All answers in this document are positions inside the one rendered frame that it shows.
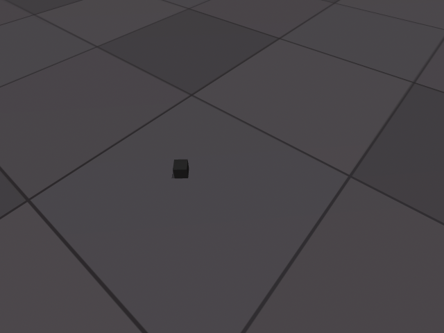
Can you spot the cube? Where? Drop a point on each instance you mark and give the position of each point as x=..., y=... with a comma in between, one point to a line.
x=181, y=169

